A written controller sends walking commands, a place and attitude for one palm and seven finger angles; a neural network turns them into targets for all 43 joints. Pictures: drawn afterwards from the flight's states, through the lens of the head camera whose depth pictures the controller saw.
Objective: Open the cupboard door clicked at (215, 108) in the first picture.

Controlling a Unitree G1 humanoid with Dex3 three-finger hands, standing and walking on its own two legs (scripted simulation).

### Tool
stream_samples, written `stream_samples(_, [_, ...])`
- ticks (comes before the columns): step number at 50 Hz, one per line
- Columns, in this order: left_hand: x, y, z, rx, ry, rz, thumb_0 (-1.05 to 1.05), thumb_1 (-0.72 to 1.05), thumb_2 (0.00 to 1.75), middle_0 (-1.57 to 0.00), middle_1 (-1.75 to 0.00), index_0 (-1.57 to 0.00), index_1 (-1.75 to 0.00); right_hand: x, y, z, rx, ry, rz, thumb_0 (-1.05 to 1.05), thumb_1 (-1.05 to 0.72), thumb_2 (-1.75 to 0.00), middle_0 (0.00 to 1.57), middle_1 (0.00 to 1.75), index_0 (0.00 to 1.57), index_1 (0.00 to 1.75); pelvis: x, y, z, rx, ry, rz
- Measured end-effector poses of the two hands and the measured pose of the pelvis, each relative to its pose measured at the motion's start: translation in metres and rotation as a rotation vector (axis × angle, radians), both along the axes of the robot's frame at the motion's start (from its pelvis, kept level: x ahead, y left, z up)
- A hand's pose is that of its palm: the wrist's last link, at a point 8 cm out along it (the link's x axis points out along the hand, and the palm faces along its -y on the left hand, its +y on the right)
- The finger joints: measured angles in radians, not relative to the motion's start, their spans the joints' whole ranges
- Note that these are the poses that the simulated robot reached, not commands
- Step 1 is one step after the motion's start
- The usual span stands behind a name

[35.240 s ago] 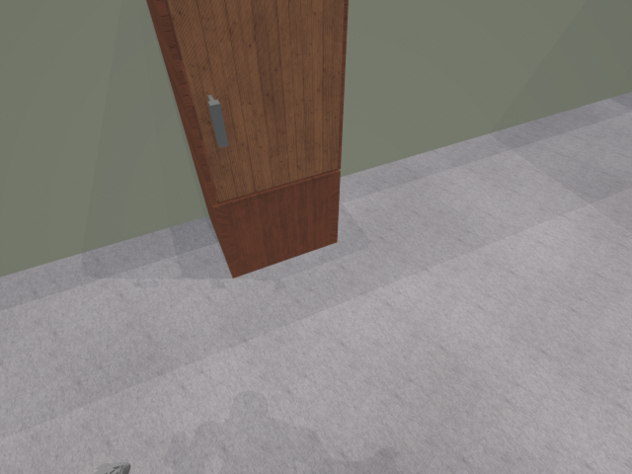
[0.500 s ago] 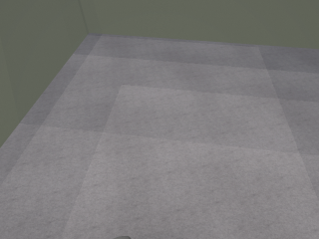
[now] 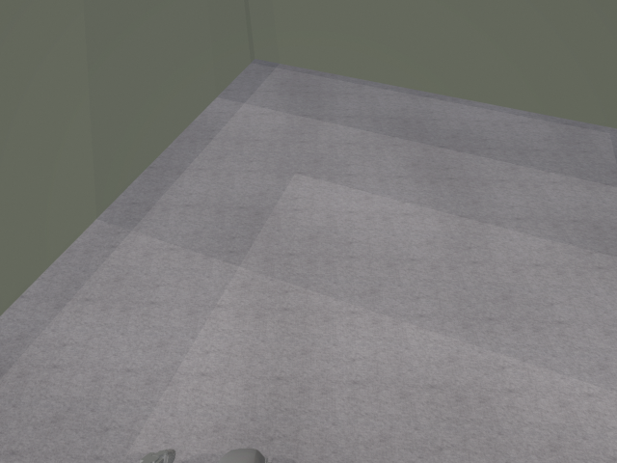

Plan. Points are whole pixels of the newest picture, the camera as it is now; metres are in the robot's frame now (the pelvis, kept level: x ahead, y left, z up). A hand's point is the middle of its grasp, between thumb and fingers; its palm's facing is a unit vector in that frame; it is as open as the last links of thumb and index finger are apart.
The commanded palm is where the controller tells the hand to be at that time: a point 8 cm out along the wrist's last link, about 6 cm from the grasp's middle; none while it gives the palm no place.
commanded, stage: turn to face it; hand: left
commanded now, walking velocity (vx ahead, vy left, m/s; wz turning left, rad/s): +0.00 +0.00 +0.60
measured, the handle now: out of the picture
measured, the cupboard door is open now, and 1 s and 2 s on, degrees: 40 40 40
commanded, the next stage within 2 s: none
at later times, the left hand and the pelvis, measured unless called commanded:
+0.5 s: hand out of the picture +0.10 +0.21 -0.15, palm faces +0.30 -0.90 -0.31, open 7.4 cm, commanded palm none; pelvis +0.07 -0.04 -0.01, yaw +18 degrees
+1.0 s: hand out of the picture +0.05 +0.17 -0.16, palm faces +0.59 -0.76 -0.26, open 7.4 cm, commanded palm none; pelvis +0.10 -0.06 +0.00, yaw +36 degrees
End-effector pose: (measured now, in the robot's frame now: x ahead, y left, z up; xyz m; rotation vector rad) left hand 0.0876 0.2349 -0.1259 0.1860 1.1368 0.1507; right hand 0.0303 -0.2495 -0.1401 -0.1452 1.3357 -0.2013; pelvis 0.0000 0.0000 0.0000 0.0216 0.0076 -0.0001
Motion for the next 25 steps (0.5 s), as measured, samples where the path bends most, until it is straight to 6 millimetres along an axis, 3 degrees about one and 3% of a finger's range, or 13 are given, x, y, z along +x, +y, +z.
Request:
stream_samples(6, [-0.021,0.005,-0.005,-0.011,0.075,0.082,0.0,0.91,0.9,-0.2,-0.3,-0.2,-0.29,0.089,-0.005,0.019,-0.034,-0.105,0.132,0.0,-0.92,-0.89,0.2,0.3,0.2,0.3,0.021,-0.001,0.005,0.023,0.008,0.072])
stream_samples(11, [-0.044,0.025,-0.027,-0.016,0.161,0.152,0.0,0.91,0.9,-0.2,-0.3,-0.2,-0.29,0.155,0.006,0.02,-0.072,-0.23,0.242,0.0,-0.91,-0.89,0.2,0.3,0.2,0.3,0.034,0.009,-0.011,-0.01,0.007,0.127])
stream_samples(18, [-0.029,0.036,-0.008,0.023,0.106,0.253,0.01,0.91,0.9,-0.2,-0.3,-0.2,-0.29,0.173,0.01,0.024,-0.071,-0.175,0.346,0.0,-0.91,-0.89,0.2,0.3,0.2,0.3,0.046,-0.005,-0.001,-0.034,0.005,0.22])
stream_samples(25, [-0.013,0.018,0.006,0.09,0.008,0.299,0.0,0.91,0.9,-0.2,-0.3,-0.2,-0.29,0.191,-0.007,0.0,-0.005,-0.112,0.389,0.0,-0.91,-0.89,0.21,0.3,0.2,0.3,0.065,-0.037,-0.009,-0.013,0.017,0.311])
